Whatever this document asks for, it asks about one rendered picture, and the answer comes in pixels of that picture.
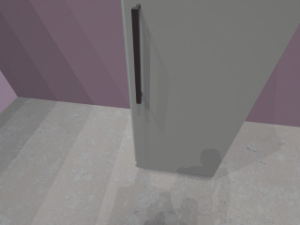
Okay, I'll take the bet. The fridge door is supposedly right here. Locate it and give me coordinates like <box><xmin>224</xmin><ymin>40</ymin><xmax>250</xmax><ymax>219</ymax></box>
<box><xmin>124</xmin><ymin>0</ymin><xmax>300</xmax><ymax>177</ymax></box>

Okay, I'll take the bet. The handle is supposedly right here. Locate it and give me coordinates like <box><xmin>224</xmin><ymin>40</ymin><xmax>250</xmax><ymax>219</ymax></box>
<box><xmin>131</xmin><ymin>4</ymin><xmax>143</xmax><ymax>104</ymax></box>

